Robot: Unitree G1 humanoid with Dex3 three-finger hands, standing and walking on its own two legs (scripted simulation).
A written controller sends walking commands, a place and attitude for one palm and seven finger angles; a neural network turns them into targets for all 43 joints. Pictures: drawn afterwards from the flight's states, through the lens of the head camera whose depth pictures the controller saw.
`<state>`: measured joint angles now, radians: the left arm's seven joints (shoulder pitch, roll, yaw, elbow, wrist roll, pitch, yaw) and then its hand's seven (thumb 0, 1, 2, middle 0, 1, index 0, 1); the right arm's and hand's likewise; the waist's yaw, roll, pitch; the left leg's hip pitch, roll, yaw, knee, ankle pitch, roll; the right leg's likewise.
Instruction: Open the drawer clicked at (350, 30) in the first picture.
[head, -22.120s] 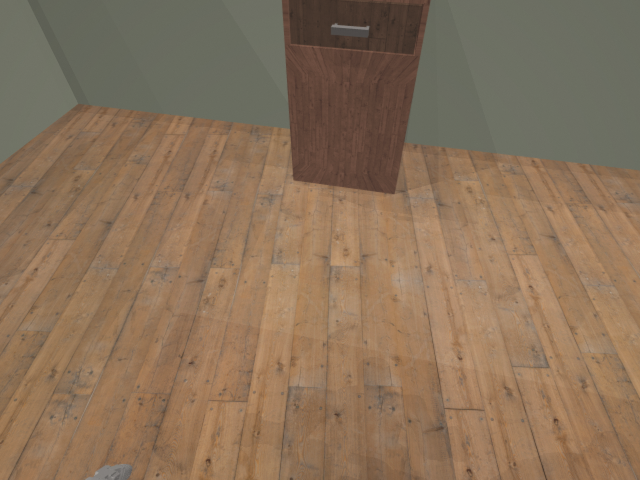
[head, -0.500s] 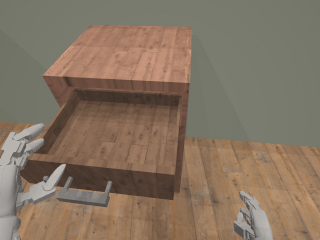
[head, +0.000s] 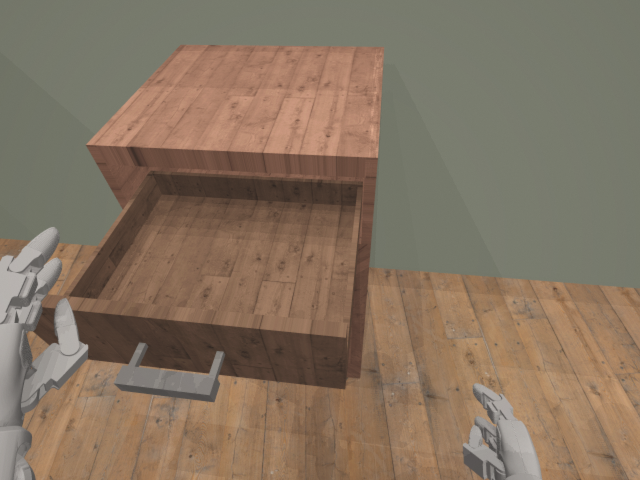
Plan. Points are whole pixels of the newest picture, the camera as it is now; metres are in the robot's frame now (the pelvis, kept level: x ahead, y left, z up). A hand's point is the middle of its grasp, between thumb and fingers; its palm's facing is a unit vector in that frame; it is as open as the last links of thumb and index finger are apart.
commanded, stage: step back with the hand held close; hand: left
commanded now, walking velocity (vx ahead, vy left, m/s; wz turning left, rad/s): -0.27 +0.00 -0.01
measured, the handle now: (173, 368) +0.26 +0.24 -0.03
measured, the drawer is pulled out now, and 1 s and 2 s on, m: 0.30 0.30 0.30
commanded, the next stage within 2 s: stop stepping back and stand still in 1.28 s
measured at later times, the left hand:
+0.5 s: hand (39, 416) +0.13 +0.25 +0.15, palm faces +0.33 -0.81 -0.49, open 7.4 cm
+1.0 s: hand out of the picture +0.08 +0.23 +0.16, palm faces +0.34 -0.83 -0.45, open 7.4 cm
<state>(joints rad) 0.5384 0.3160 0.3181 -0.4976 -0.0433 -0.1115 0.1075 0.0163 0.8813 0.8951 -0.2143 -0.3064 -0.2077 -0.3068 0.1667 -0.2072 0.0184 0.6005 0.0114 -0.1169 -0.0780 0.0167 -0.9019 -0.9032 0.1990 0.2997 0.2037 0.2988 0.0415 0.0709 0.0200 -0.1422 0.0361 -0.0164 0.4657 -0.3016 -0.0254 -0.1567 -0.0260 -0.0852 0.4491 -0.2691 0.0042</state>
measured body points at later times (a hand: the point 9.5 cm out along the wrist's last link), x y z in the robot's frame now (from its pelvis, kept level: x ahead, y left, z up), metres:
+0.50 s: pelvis -0.06 +0.01 -0.01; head -0.02 +0.02 +0.44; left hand +0.11 +0.29 +0.18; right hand +0.13 -0.22 -0.08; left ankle -0.03 +0.14 -0.74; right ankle -0.02 -0.12 -0.74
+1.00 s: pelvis -0.12 +0.01 -0.02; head -0.08 +0.02 +0.43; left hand +0.06 +0.28 +0.18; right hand +0.07 -0.23 -0.09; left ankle -0.08 +0.13 -0.73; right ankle -0.04 -0.11 -0.74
